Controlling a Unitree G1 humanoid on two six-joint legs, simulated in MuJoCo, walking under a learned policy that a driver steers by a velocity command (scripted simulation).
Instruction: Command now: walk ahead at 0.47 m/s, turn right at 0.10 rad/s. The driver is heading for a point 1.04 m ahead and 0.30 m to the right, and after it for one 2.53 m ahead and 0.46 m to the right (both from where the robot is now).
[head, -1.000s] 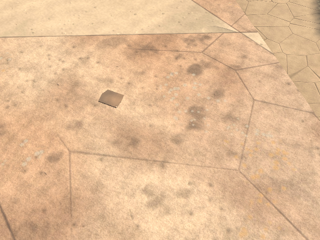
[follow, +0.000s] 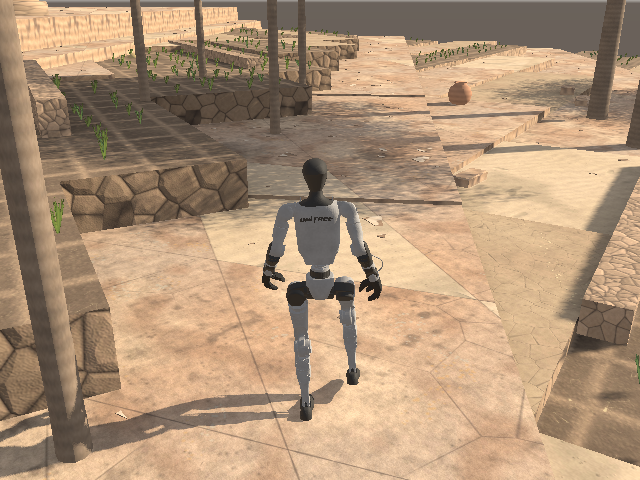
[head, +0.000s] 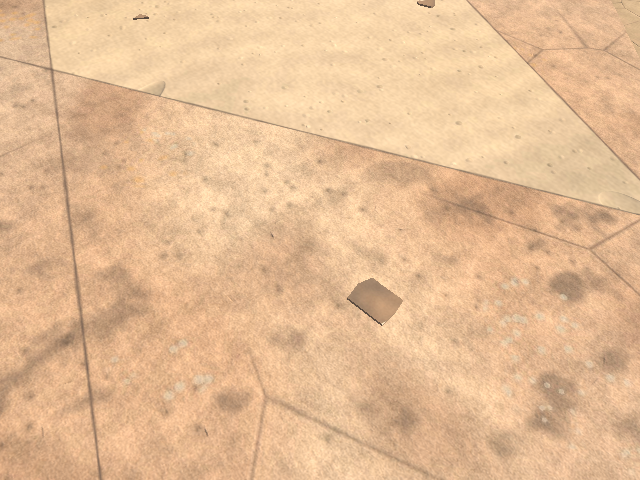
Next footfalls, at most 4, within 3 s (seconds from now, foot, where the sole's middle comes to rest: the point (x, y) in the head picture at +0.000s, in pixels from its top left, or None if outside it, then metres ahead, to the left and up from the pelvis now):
0.26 right None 0.34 -0.12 -0.78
0.68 left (289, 406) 0.66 0.03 -0.78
1.12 right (389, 477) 0.50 -0.17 -0.78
1.68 left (344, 317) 0.89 -0.10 -0.78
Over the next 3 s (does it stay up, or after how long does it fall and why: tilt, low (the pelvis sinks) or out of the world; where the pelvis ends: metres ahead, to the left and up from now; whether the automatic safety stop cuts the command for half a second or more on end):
stays up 1.07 -0.24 0.00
